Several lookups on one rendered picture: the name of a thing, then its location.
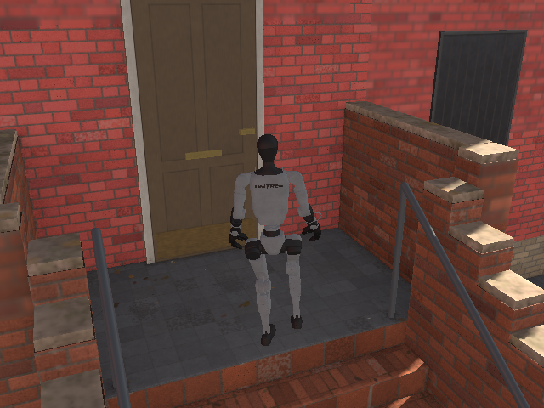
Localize right robot forearm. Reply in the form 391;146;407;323
303;204;319;230

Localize robot right upper arm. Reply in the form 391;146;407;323
286;171;311;217

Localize humanoid robot head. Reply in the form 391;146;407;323
254;134;283;176

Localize left robot shin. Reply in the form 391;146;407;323
255;279;271;334

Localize robot left upper arm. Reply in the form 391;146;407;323
233;172;251;220

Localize robot left hand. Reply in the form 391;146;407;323
229;233;248;249

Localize left robot forearm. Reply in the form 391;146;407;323
230;208;242;236

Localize robot right hand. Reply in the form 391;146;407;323
302;223;321;241

